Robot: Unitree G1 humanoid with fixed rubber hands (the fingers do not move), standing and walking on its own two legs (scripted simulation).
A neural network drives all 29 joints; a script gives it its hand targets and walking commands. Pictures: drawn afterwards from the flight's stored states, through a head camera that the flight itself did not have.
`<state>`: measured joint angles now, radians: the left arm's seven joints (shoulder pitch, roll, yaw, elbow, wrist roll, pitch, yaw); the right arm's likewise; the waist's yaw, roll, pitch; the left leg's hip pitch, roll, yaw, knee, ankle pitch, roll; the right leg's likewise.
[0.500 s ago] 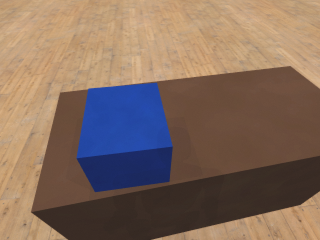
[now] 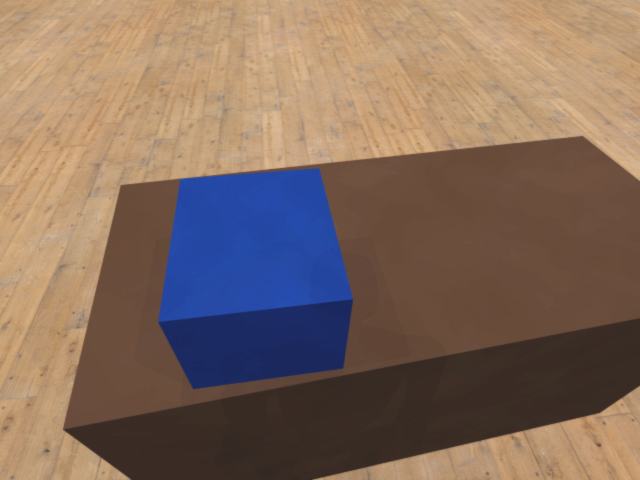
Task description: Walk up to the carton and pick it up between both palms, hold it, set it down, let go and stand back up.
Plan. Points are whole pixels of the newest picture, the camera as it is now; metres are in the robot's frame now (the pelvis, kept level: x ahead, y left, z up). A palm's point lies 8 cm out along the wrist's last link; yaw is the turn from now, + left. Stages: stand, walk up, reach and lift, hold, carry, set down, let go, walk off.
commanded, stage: stand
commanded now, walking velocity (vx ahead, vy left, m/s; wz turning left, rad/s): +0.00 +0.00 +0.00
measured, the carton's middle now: (260, 271) +0.46 +0.09 -0.03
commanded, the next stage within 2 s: none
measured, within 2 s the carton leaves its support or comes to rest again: neither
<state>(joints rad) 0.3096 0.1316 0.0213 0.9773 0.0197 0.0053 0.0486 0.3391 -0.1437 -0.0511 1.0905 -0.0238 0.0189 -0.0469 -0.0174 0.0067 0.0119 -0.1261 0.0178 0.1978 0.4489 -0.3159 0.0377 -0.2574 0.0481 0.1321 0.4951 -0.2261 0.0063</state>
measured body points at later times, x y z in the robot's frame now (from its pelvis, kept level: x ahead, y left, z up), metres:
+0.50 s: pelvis +0.00 +0.00 +0.00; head +0.01 -0.01 +0.45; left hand +0.01 +0.21 -0.15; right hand -0.04 -0.22 -0.16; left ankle -0.04 +0.08 -0.74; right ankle +0.02 -0.12 -0.74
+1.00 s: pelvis +0.00 +0.00 +0.00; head +0.02 -0.01 +0.45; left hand +0.01 +0.22 -0.16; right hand -0.04 -0.21 -0.16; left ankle -0.04 +0.08 -0.74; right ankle +0.02 -0.12 -0.74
